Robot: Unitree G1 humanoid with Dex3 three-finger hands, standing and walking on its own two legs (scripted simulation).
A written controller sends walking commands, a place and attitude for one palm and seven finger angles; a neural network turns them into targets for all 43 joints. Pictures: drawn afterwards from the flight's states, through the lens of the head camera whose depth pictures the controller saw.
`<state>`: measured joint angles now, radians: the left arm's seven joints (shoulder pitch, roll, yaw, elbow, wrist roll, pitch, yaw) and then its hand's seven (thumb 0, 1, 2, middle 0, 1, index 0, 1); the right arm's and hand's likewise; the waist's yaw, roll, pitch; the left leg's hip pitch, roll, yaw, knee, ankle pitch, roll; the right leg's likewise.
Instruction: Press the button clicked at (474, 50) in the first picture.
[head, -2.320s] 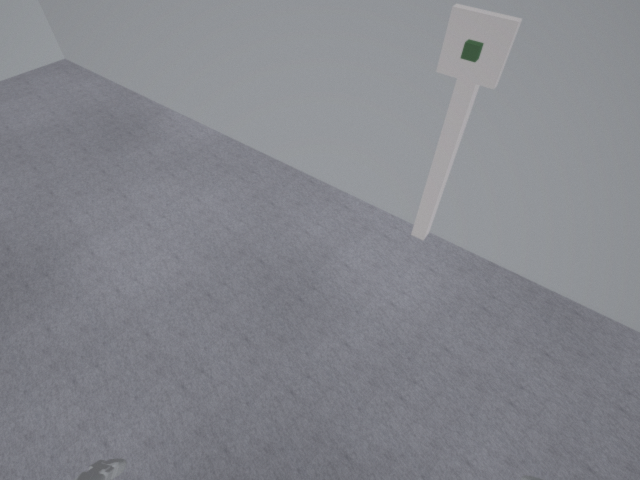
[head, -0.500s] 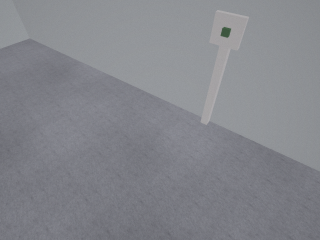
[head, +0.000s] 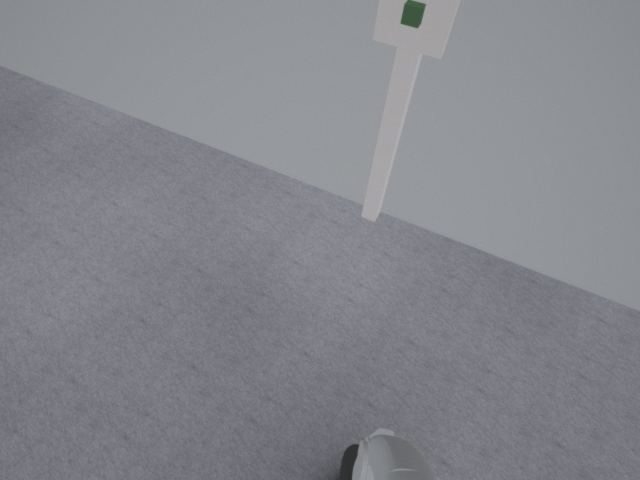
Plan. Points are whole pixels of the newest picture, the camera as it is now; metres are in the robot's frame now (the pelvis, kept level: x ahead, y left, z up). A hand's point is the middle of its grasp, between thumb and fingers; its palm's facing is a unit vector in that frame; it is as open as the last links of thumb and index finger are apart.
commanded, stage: walk to a spot facing it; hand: left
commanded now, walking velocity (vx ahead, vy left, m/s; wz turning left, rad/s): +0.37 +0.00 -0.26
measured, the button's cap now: (413, 13) +1.06 -0.17 +0.06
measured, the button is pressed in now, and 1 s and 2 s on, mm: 0 0 0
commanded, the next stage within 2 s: turn to face it in 0.22 s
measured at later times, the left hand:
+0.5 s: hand (198, 417) +0.22 +0.19 -0.18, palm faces +0.00 -0.99 -0.12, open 7.4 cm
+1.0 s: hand (232, 290) +0.42 +0.17 -0.14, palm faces -0.27 -0.93 -0.26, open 7.4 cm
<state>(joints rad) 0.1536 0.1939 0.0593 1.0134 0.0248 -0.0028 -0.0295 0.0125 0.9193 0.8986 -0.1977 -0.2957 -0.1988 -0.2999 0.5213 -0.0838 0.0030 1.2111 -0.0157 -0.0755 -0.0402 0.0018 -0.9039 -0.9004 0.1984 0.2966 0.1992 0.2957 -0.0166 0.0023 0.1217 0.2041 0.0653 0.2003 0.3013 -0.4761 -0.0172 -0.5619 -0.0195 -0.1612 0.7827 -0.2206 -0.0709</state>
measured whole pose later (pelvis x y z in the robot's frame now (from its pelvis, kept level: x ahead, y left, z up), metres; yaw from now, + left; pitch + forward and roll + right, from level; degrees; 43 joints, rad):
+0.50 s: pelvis +0.22 +0.03 +0.00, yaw -6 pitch -1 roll -2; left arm 0.34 0.15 0.05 1.08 0.02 -0.03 0.00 0.01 0.91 0.90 -0.20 -0.30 -0.20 -0.30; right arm 0.13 -0.16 -0.04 0.99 -0.02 -0.07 -0.01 0.00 -0.92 -0.90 0.19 0.30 0.20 0.30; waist 0.04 -0.02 0.05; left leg -0.40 0.12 0.12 0.61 -0.16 -0.01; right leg -0.16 0.02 -0.07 0.63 -0.41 -0.01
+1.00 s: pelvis +0.27 +0.01 +0.01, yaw -18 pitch -1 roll +0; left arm 0.18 0.16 0.05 0.96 0.03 0.01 0.01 0.00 0.91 0.90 -0.20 -0.30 -0.20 -0.30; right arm 0.24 -0.22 -0.06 1.04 -0.01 0.05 -0.02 0.00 -0.91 -0.90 0.20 0.30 0.20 0.30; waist -0.02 0.06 0.05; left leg -0.42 0.11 0.10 0.97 -0.46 -0.05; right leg -0.28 -0.02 -0.09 0.57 -0.27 -0.03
